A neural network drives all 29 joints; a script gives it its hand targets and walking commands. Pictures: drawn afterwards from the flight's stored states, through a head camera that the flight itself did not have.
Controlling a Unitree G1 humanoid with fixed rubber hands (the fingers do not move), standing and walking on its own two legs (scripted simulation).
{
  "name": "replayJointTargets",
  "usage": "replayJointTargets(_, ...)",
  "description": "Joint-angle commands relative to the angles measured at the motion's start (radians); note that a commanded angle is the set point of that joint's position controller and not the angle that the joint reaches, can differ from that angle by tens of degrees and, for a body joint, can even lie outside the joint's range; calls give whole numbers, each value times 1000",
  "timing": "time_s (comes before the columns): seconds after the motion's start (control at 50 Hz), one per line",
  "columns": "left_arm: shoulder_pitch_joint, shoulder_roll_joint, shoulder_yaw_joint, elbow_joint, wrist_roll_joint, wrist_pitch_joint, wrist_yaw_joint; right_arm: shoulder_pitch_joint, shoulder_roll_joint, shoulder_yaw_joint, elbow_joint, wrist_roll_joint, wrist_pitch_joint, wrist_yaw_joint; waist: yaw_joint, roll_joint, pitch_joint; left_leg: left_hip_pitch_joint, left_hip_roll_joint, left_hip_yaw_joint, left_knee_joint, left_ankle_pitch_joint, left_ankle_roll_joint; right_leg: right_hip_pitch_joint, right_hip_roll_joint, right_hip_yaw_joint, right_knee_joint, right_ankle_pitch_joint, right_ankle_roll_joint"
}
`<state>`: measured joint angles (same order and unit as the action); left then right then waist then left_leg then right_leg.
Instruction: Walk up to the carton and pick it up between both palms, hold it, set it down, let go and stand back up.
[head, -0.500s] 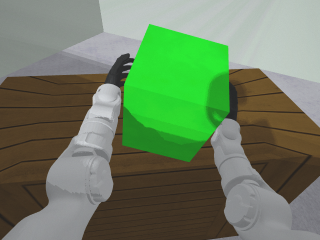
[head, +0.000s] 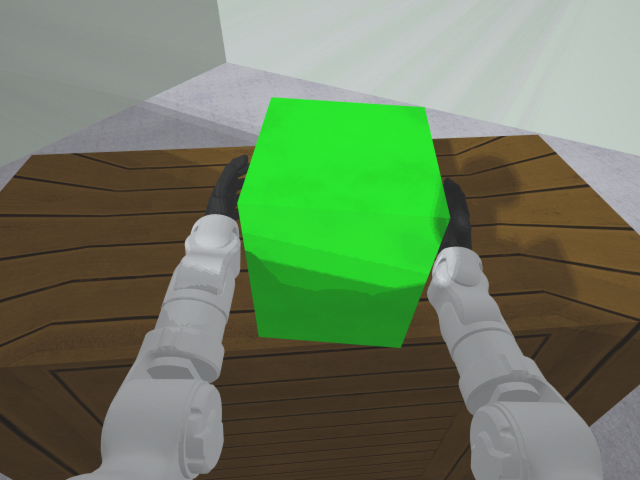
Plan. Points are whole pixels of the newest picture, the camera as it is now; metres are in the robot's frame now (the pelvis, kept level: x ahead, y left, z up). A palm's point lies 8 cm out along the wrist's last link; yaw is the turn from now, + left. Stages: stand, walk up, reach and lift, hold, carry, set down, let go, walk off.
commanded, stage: reach and lift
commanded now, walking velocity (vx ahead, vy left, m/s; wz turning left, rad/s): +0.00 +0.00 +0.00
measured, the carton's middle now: (338, 226) +0.43 -0.05 +0.13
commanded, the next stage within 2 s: none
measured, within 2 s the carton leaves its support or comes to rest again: neither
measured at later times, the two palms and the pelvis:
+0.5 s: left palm (189, 207) +0.38 +0.12 +0.21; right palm (453, 222) +0.35 -0.17 +0.19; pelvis -0.02 +0.02 +0.00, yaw -1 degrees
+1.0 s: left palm (182, 196) +0.36 +0.12 +0.24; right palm (467, 183) +0.35 -0.17 +0.24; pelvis -0.04 -0.01 +0.00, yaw -1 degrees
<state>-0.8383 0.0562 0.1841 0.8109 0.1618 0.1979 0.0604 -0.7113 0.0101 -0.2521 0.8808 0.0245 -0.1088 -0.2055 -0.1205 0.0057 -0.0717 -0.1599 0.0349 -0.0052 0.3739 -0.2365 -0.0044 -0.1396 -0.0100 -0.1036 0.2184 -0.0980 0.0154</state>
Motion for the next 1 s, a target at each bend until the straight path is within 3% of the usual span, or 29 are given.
replayJointTargets(0.0, -853, -719, -398, -374, -83, -29, -143, -1032, 605, 470, -411, 68, 7, 94, -31, -11, -676, 150, -90, 0, 43, 559, -50, 444, 55, 44, 135, 655, 43)
replayJointTargets(0.12, -819, -709, -345, -357, -53, 94, -158, -1031, 536, 442, -370, 139, 99, 99, -27, 8, -495, 219, -79, -3, 13, 528, -68, 376, 65, 27, 90, 455, 37)
replayJointTargets(0.24, -813, -700, -276, -321, -2, 175, -167, -1022, 468, 335, -266, 131, 131, 130, -27, 60, -363, 303, -46, 2, -8, 530, -105, 249, 77, -8, 34, 220, 14)
replayJointTargets(0.32, -827, -707, -269, -334, 5, 210, -154, -1050, 435, 293, -243, 122, 133, 153, -30, 80, -345, 336, -26, -1, -9, 545, -121, 206, 80, -20, 19, 145, 4)
replayJointTargets(0.48, -883, -755, -320, -405, -44, 251, -115, -1165, 459, 321, -315, 146, 150, 175, -26, 73, -425, 336, -20, -7, 5, 529, -109, 188, 82, -9, 30, 128, -3)
replayJointTargets(0.78, -949, -652, -256, -414, -105, 351, -95, -1264, 613, 426, -368, 249, 331, 151, 49, -19, -501, 72, -83, 8, -36, 208, 10, 290, 76, 54, 81, 132, 27)
replayJointTargets(0.86, -959, -623, -234, -411, -111, 376, -101, -1264, 629, 441, -370, 291, 385, 130, 52, -31, -503, 34, -96, 7, -43, 160, 19, 306, 74, 62, 85, 145, 39)
replayJointTargets(0.98, -994, -622, -253, -463, -145, 414, -112, -1281, 638, 479, -430, 380, 472, 91, 34, -13, -531, 19, -106, -5, -31, 167, 4, 316, 78, 67, 92, 178, 45)
